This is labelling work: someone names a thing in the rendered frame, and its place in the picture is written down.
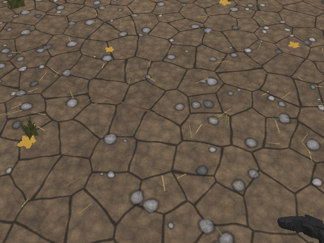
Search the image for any right robot hand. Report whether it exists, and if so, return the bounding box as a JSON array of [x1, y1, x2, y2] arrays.
[[277, 215, 324, 243]]

